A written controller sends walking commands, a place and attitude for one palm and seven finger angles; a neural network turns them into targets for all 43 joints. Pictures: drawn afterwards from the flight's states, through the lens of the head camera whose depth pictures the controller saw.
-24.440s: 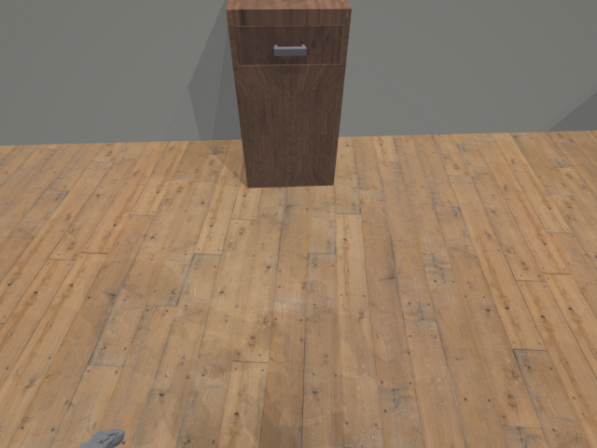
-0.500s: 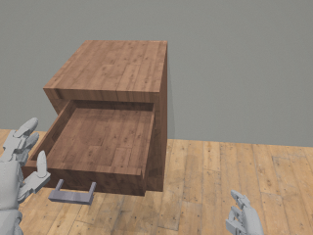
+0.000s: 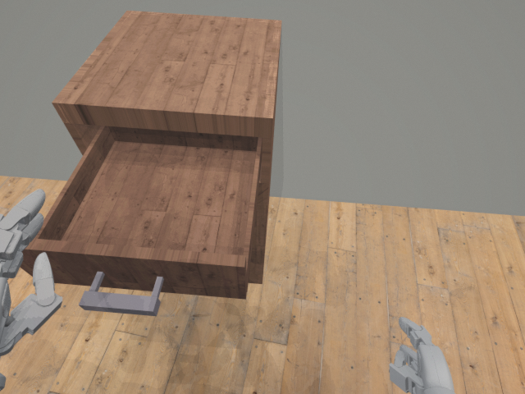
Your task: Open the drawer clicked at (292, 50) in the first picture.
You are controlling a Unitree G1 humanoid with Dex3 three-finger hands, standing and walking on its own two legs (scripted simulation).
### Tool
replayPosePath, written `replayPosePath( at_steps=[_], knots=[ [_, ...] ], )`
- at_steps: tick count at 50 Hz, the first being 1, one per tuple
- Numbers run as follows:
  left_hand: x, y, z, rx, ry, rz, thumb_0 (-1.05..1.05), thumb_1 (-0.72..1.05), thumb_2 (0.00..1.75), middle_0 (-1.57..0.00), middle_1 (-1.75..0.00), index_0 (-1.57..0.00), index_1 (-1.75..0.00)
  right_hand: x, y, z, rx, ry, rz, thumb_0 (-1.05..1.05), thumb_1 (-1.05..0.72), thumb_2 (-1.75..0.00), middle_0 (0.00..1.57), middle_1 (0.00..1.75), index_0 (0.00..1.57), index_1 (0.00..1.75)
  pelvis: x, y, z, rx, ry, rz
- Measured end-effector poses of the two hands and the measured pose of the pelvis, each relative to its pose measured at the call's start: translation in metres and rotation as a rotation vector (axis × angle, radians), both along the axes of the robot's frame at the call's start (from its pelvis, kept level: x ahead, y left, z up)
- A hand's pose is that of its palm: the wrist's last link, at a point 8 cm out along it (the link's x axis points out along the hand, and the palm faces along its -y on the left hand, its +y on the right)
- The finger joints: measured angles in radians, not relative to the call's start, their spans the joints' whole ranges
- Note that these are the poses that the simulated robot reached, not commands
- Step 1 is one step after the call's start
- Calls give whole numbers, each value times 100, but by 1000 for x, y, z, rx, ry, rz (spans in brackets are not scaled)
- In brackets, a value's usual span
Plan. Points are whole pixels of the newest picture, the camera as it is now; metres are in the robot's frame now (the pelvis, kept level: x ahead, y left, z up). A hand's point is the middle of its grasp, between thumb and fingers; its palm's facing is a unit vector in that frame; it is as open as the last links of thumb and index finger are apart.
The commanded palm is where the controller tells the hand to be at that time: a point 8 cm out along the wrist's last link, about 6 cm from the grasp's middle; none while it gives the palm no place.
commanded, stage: step back with the hand held close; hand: left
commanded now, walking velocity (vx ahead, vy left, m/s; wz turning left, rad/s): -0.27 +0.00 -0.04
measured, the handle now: (125, 291) +0.28 +0.25 -0.06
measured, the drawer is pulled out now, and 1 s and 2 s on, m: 0.30 0.30 0.30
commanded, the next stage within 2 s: stop stepping back and stand still in 1.02 s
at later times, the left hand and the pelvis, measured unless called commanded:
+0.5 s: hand (7, 364) +0.13 +0.25 +0.15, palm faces +0.35 -0.82 -0.46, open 7.4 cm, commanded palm +0.06 +0.28 +0.18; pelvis -0.06 +0.00 -0.01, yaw +2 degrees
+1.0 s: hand out of the picture +0.04 +0.17 +0.15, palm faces +0.27 -0.80 -0.54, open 7.4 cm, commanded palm -0.03 +0.22 +0.18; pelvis -0.16 -0.06 +0.01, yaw +0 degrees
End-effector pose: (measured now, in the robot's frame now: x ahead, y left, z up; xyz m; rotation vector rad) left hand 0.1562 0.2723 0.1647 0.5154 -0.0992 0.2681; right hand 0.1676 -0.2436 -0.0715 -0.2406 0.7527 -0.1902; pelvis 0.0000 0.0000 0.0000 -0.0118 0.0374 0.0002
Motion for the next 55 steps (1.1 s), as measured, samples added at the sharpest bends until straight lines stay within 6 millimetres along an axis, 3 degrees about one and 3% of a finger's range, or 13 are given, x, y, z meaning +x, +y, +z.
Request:
replayPosePath(
  at_steps=[6, 13, 17, 21, 27, 34, 39, 43, 49, 55],
  knots=[
    [-11, 8, 16, 53, -92, -11, 1, 89, 90, -21, -31, -21, -30, -1, 17, 6, 6, -46, 37, 1, -90, -90, 20, 30, 20, 30, -13, 3, -3, 19, -6, -10],
    [-25, -4, 19, 49, -137, -3, 1, 89, 90, -21, -31, -21, -30, -7, 24, 4, 53, -89, 89, 1, -90, -90, 21, 30, 20, 30, -30, -6, -7, 5, 0, -4],
    [-37, -9, 11, 13, -133, -15, 1, 89, 90, -21, -31, -21, -30, -19, 15, -1, 34, -61, 80, 1, -90, -90, 21, 30, 20, 30, -42, -7, -10, -15, 8, 18],
    [-52, 0, 3, -9, -129, -5, 1, 89, 90, -21, -31, -21, -30, -37, 7, -3, -29, -2, 62, 1, -90, -90, 21, 30, 20, 30, -50, -2, -13, -23, 20, 45],
    [-69, 12, 8, 34, -98, 46, 1, 89, 90, -21, -31, -21, -30, -60, 15, 2, -29, 12, 75, 1, -90, -90, 20, 30, 20, 30, -65, -4, -4, -13, 30, 42],
    [-81, -15, 26, 55, -127, -2, 1, 89, 90, -21, -31, -21, -30, -75, 22, 0, 67, -33, 105, 1, -90, -90, 21, 30, 20, 30, -91, -19, 0, -14, 39, -7],
    [-91, -47, 19, 81, -75, -62, 1, 89, 90, -21, -31, -21, -30, -87, 3, -11, 115, -71, 116, 1, -90, -90, 21, 30, 20, 30, -121, -40, -7, -11, 45, -30],
    [-111, -69, 22, 82, -36, -106, 1, 89, 90, -21, -31, -21, -30, -110, -25, -12, 117, -34, 62, 1, -90, -90, 21, 30, 20, 30, -139, -52, -2, -3, 44, -13],
    [-148, -63, 17, 80, 16, -15, 1, 89, 90, -22, -31, -22, -30, -143, -58, 2, 22, 28, -4, 1, -90, -90, 21, 30, 20, 30, -156, -63, 8, 57, 73, -6],
    [-176, -61, 1, 49, -5, -1, 1, 89, 90, -21, -31, -21, -30, -164, -66, -2, -31, 1, -3, 1, -91, -90, 20, 30, 20, 30, -193, -62, -5, 29, 57, 29]
  ],
)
